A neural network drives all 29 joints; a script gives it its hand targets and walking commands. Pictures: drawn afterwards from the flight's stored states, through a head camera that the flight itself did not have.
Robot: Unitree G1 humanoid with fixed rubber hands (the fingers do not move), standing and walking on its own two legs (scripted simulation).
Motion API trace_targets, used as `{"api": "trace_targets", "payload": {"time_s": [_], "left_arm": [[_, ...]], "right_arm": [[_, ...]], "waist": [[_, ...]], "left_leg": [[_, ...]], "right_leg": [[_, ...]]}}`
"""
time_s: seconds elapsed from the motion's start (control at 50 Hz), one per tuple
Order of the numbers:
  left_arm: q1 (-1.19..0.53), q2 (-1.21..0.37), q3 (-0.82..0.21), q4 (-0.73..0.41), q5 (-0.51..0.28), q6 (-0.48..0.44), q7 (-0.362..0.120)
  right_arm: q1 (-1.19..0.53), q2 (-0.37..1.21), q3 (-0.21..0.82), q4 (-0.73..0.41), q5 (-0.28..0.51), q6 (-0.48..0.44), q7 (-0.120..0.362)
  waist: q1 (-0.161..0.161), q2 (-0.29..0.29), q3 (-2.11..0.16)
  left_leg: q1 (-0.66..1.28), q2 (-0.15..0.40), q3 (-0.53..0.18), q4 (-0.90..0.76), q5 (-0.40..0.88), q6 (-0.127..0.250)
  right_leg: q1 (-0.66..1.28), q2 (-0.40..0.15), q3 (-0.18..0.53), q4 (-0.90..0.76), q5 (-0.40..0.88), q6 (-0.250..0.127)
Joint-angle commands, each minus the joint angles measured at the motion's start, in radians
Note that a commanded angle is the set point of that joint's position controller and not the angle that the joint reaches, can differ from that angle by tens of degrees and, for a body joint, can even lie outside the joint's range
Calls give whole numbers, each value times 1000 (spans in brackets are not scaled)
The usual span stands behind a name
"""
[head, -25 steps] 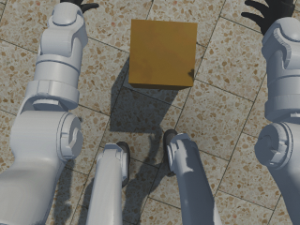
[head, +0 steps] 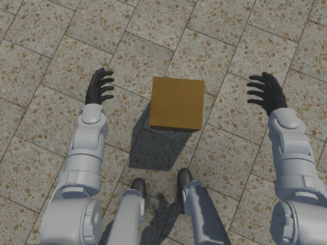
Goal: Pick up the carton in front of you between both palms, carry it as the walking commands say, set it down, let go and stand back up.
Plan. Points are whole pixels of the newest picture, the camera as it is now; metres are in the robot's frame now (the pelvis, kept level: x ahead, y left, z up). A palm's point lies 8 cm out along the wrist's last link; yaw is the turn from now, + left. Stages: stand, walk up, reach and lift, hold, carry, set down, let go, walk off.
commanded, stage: let go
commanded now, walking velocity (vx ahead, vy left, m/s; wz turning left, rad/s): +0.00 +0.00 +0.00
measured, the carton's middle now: (175, 108) +0.49 -0.08 -0.57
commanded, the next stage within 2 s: stand in 1.10 s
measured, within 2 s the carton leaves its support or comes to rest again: neither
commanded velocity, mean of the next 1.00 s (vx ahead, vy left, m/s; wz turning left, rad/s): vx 0.00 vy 0.00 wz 0.00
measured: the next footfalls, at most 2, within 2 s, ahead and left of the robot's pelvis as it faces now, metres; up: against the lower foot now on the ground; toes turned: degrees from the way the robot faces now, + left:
none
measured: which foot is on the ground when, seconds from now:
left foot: down 0.00-1.00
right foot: down 0.00-1.00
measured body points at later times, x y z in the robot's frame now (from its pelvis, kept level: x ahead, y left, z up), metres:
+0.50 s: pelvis +0.05 +0.02 +0.07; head +0.15 +0.02 +0.51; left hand +0.30 +0.22 -0.03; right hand +0.24 -0.23 -0.01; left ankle +0.03 +0.14 -0.66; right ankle +0.06 -0.10 -0.66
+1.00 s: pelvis +0.07 +0.03 +0.08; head +0.08 +0.03 +0.53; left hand +0.25 +0.25 +0.00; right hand +0.23 -0.21 +0.00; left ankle +0.03 +0.14 -0.66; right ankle +0.06 -0.10 -0.66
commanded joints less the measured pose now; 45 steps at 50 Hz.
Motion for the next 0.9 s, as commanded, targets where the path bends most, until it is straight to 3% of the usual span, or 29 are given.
{"api": "trace_targets", "payload": {"time_s": [0.0,0.24,0.44,0.6,0.72,0.88], "left_arm": [[-50,79,-19,-152,-10,-57,-12],[441,98,-76,-110,-43,-173,-78],[758,141,-143,-188,-89,-224,-121],[910,162,-180,-236,-109,-188,-150],[937,172,-200,-274,-126,-133,-176],[940,191,-194,-289,-128,-91,-185]], "right_arm": [[-3,-113,20,-141,28,-46,5],[491,-45,129,-189,93,-151,-21],[831,-29,218,-303,128,-185,-52],[919,-49,238,-331,126,-141,-53],[927,-61,228,-330,99,-81,-52],[941,-52,221,-335,88,-41,-56]], "waist": [[-34,-44,-882],[13,-70,-626],[33,-30,-330],[72,43,-66],[72,22,41],[68,-12,51]], "left_leg": [[246,-62,98,-113,207,-6],[487,-38,77,-269,201,19],[857,-10,52,-432,224,28],[993,21,36,-558,205,21],[992,37,30,-591,173,27],[1056,17,41,-550,265,22]], "right_leg": [[910,18,-2,-61,532,31],[1059,-4,34,-212,537,44],[1141,22,0,-389,358,47],[1224,46,-38,-480,196,34],[1295,59,-52,-477,167,36],[1312,56,-38,-478,213,31]]}}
